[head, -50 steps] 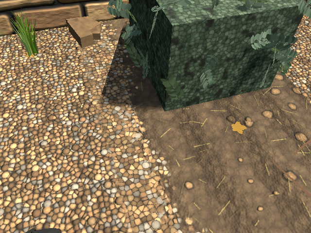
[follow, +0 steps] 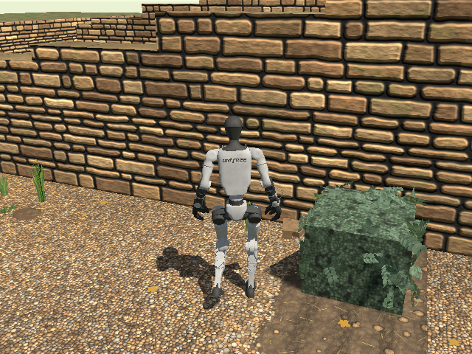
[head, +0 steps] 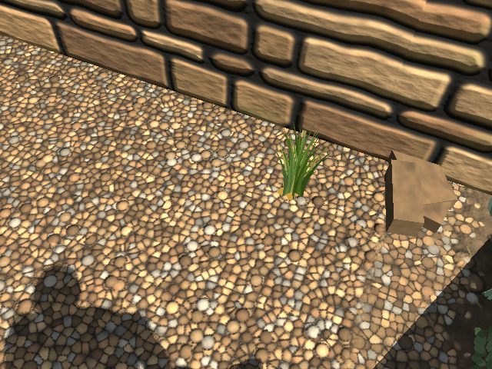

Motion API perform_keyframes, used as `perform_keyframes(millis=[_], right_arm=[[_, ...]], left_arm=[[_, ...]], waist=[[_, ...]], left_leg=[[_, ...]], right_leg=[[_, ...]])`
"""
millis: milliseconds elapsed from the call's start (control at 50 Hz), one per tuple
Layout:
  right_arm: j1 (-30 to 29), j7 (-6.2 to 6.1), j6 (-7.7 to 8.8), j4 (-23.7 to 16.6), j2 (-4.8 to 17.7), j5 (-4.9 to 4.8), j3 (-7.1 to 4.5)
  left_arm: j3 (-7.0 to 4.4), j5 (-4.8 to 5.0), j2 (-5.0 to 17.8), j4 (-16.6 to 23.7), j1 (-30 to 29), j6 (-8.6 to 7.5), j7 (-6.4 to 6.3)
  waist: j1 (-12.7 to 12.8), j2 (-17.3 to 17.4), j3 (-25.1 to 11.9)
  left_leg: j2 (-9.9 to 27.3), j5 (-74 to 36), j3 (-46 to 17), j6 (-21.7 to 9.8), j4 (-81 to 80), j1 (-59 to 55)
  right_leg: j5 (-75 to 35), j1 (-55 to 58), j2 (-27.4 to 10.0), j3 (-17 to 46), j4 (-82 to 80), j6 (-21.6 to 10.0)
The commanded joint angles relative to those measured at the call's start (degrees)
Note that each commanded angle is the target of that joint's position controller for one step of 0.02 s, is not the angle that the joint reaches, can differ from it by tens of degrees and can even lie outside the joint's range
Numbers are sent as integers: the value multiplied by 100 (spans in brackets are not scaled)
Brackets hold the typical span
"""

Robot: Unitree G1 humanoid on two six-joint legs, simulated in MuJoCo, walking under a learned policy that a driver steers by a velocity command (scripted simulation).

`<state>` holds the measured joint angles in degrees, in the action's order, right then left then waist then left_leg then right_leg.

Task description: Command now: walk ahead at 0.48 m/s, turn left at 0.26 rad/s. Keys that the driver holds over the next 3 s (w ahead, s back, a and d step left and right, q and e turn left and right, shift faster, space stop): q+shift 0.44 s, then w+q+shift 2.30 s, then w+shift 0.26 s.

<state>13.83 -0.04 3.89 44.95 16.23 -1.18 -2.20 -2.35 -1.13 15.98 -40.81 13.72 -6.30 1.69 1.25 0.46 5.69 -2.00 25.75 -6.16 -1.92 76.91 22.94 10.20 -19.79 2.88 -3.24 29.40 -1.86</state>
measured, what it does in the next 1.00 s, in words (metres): walks ahead, turning left: left foot, then right foot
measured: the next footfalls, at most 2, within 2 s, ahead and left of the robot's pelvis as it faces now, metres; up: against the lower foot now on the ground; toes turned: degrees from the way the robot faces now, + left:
left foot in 0.28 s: +0.35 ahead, +0.11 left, +0.00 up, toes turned +6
right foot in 0.64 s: +0.42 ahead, -0.09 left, +0.00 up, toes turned +36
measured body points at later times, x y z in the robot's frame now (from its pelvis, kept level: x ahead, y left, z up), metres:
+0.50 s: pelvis +0.24 +0.02 +0.00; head +0.29 +0.06 +0.45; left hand +0.37 +0.33 -0.09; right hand +0.46 -0.22 -0.08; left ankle +0.31 +0.10 -0.73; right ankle +0.33 -0.14 -0.68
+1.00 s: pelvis +0.43 +0.12 -0.01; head +0.43 +0.13 +0.44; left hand +0.19 +0.28 -0.14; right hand +0.76 +0.12 -0.07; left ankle +0.43 +0.35 -0.65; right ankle +0.39 -0.11 -0.73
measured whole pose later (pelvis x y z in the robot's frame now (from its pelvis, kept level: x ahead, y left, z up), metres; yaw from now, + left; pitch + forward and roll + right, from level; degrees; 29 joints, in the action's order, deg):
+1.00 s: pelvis +0.43 +0.12 -0.01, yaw +49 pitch +1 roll -2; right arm 8.2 2.7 0.0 31.5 17.8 -2.6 -3.8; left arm -3.3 -1.1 17.1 -47.8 27.1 -4.2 -0.8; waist 6.2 1.1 0.1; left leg 7.1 2.5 -0.8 -1.3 61.5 49.5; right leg 25.0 10.2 -3.0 -12.8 14.9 4.7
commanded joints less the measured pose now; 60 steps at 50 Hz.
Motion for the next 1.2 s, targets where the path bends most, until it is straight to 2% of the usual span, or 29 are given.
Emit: perform_keyframes(millis=[20,80,140,200,260,280,300,320,360,380,440,520,600,640,660,680,700,740,800,920,1000,1040,1080,1100,1120,1140,1160,1180,1200], right_arm=[[203,-23,5,-389,209,-60,-62],[-109,32,-33,-576,153,50,-12],[-564,223,-52,-747,289,63,-58],[-475,336,-146,-862,682,91,-264],[884,302,-190,-548,1062,107,-562],[911,180,-181,-627,1401,55,-637],[478,143,-144,-1058,1752,253,-606],[53,191,-138,-1319,1581,274,-600],[-384,156,-169,-1425,1100,18,-489],[-501,108,-213,-1447,973,-49,-447],[-595,-25,-375,-1484,1103,40,-526],[-538,-212,-496,-1555,1226,-45,-570],[-629,-173,-520,-1618,1066,-97,-509],[-599,-136,-507,-1643,580,-135,-359],[-355,-108,-439,-1728,70,-131,-192],[-617,-39,-290,-2060,458,-147,-231],[-688,-26,-261,-1956,829,-89,-313],[-436,-15,-319,-1682,885,7,-382],[-587,8,-322,-1772,649,-39,-311],[-1163,188,-311,-1912,438,-130,-211],[-1771,413,-226,-2027,278,-167,-111],[-1626,456,-211,-2013,314,-170,-126],[-719,417,-220,-1866,778,-194,-372],[531,400,-261,-1548,1204,-227,-603],[1731,296,-351,-1064,1620,-255,-833],[1249,190,-318,-1107,2205,-257,-877],[1584,199,-166,-1248,1676,-92,-692],[1694,213,-22,-1063,1331,28,-591],[1557,233,91,-931,1292,70,-547]], left_arm=[[-54,21,349,48,172,-151,7],[-226,124,949,32,-339,-86,-143],[-245,189,971,-23,-250,42,-327],[-296,247,1019,-18,-444,181,-437],[-314,276,1002,182,-665,430,-506],[-209,54,703,224,-304,492,-448],[-72,-25,375,422,305,488,-345],[-82,79,747,365,521,415,-254],[-146,72,925,428,-321,419,-284],[-162,2,940,436,-482,458,-349],[-154,2,761,486,-677,551,-313],[-126,120,587,521,-897,535,-173],[-245,215,654,398,-498,357,-147],[-407,195,903,76,563,304,-217],[-415,39,1180,147,682,310,-235],[-487,-121,1428,303,158,238,-227],[-449,-5,1146,414,-204,183,-295],[-322,160,806,429,-144,180,-338],[-280,54,818,222,264,102,-322],[-253,-54,795,-197,910,101,-265],[-280,75,1027,-400,1013,155,-259],[-320,94,1296,-430,845,211,-262],[-402,106,1687,-467,869,303,-313],[-425,134,1767,-417,715,293,-313],[-343,147,1491,-255,658,191,-338],[-35,79,474,256,1023,-49,-283],[-50,248,947,515,446,-391,-236],[-84,442,1055,774,-454,-492,-261],[-18,405,830,848,-547,-523,-294]], waist=[[-226,-174,-769],[-314,-438,-681],[-108,-642,-874],[-300,-622,-867],[-895,-170,-1166],[-689,1123,-1150],[-60,1909,-1809],[-153,1235,-2679],[-126,-4,-1648],[-61,-113,-1466],[60,285,-1249],[-55,617,-1420],[150,844,-1132],[560,-29,-1250],[359,-1096,-1347],[103,-1703,-666],[64,-1414,-306],[63,-718,-212],[171,-616,-22],[402,-592,336],[481,-427,720],[160,-621,466],[-564,-1185,-356],[-1269,-1298,-1081],[-1678,-559,-1476],[-617,1759,-1969],[-1034,1088,-3069],[-1145,544,-2065],[-770,-77,-1298]], left_leg=[[506,-23,-159,92,-973,999],[438,-1495,399,217,-2853,489],[296,-3167,563,179,-4026,-36],[254,-3062,553,-3,-4273,-296],[-250,-2649,696,-491,-4666,-1584],[531,-4518,-647,-931,-5080,-2200],[1845,-5343,-3474,-2333,-5235,-3308],[2048,-3812,-4075,-2440,-5701,-3378],[1366,-2667,-2991,-1709,-5788,-2155],[1140,-2561,-2677,-1493,-5826,-1637],[592,-3062,-2169,-1272,-5848,-832],[345,393,-2423,-1140,-6270,-203],[181,1130,-2541,-822,-5930,601],[-388,1422,-1546,-209,-4120,1976],[-800,1041,-599,-147,-2414,2736],[-99,112,-434,-113,-1701,3764],[269,-370,-285,-28,-1198,3813],[430,-835,-12,149,-505,3560],[645,-1523,149,211,-10,3432],[883,-2270,338,227,-808,3611],[889,-2307,921,-126,-2210,3030],[452,-1852,1503,-425,-2765,1858],[-216,-1123,1859,-699,-2745,219],[-415,-1187,1756,-970,-3068,-1640],[-230,-1581,827,-1192,-3772,-3913],[1335,263,-2837,-2321,-5004,-5494],[1752,1861,-4708,-2443,-6061,-5632],[1676,1219,-4332,-2047,-6323,-4931],[1550,459,-3749,-1917,-6320,-3884]], right_leg=[[-4456,1421,-1755,1523,-1133,-1036],[-4607,745,-1455,424,-1555,-936],[-3630,994,-1243,-177,-1562,-632],[-3312,1211,-1410,-344,-1035,-406],[-3426,822,-1036,-532,1269,-104],[-130,-108,-401,-581,2939,266],[3008,-1801,659,80,5030,575],[2620,-1912,300,1197,5358,433],[1824,-1886,-92,1222,4598,335],[1639,-1649,-204,1224,4055,350],[1427,-916,-17,999,2735,497],[831,-93,99,921,1424,576],[620,1207,58,880,229,435],[931,2980,-901,1373,-671,107],[2488,3283,-2214,3083,-1097,-328],[3742,2581,-2799,4497,-1820,-792],[3727,2289,-2684,4120,-1885,-746],[2686,2096,-2079,2808,-1769,-348],[1640,1723,-1736,1610,-1956,-331],[363,2093,-1792,243,-2109,-344],[-540,2331,-1907,-509,-2371,-254],[-3796,2375,-1853,-1056,-1840,-178],[-7294,2459,-1993,-1200,-179,-186],[-7699,1783,-2035,-1171,1249,-164],[-4680,84,-1616,-976,3168,93],[1528,-2387,-227,-397,5824,410],[1349,-2886,-253,1175,6067,144],[1070,-3230,-419,1179,5850,-12],[966,-3088,-614,1138,5362,-38]])
Over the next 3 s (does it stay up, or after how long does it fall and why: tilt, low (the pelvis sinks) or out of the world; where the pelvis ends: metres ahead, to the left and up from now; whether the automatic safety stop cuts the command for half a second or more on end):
stays up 0.15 1.59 -0.02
